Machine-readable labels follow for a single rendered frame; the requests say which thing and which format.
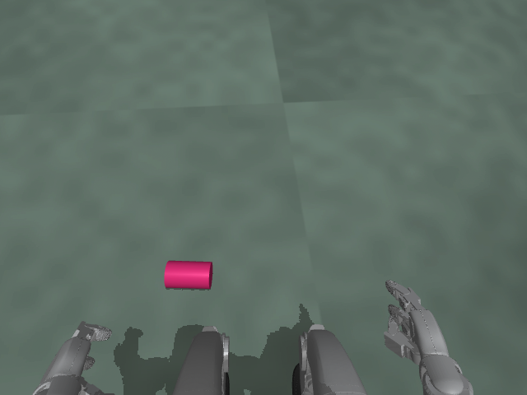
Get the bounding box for left robot hand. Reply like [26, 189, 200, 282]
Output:
[40, 321, 114, 395]

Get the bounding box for left robot arm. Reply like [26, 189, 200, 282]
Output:
[32, 375, 82, 395]

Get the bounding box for right robot arm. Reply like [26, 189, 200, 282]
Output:
[419, 355, 473, 395]

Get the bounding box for can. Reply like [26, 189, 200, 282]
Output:
[164, 261, 212, 289]

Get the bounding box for right robot hand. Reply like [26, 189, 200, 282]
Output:
[384, 280, 450, 365]

